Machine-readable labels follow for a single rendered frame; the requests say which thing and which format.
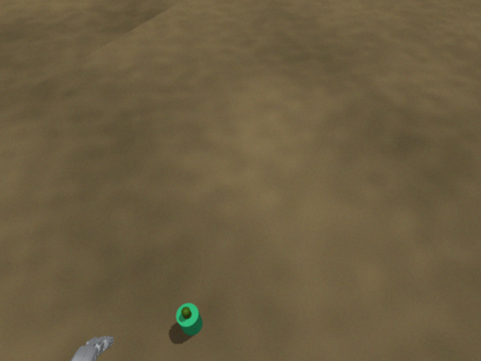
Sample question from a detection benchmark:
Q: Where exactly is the left robot hand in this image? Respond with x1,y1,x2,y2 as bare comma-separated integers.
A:
71,336,114,361

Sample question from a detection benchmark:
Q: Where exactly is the bottle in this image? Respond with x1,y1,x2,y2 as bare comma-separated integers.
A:
176,303,202,335

